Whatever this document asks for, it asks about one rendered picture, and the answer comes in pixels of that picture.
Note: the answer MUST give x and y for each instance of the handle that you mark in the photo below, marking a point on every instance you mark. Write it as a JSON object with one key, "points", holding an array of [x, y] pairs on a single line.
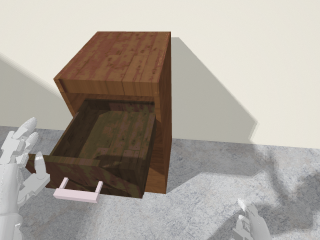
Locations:
{"points": [[77, 195]]}

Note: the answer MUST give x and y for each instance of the cabinet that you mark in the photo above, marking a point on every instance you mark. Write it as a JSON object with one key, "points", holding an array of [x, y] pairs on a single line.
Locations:
{"points": [[131, 66]]}

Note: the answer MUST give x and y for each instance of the robot left forearm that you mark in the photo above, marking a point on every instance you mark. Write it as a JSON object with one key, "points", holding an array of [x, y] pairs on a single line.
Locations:
{"points": [[9, 226]]}

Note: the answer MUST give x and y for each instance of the robot right hand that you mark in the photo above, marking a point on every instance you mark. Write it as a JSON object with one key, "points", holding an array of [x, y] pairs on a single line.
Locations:
{"points": [[256, 227]]}

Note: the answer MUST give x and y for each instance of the robot left hand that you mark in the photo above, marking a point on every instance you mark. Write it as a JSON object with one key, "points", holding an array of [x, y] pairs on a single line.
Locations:
{"points": [[15, 156]]}

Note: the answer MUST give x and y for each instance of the drawer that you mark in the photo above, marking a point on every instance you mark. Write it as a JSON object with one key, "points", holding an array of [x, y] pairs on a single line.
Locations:
{"points": [[107, 140]]}

